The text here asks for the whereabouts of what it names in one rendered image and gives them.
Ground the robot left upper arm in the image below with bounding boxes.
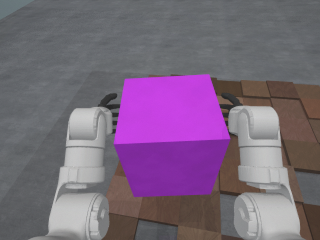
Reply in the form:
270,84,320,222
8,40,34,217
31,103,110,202
28,192,110,240

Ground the robot right upper arm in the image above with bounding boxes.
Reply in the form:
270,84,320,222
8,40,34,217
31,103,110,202
233,192,306,240

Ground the left robot hand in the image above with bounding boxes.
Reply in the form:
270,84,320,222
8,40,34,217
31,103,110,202
97,93,121,134

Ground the carton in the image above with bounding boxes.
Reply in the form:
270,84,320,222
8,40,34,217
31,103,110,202
113,74,231,197

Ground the right robot forearm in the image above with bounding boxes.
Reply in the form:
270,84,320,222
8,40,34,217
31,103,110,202
228,105,300,232

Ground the right robot hand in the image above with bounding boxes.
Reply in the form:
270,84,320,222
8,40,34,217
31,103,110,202
219,93,243,136

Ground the left robot forearm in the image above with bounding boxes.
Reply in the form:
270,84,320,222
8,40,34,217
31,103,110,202
48,107,113,231

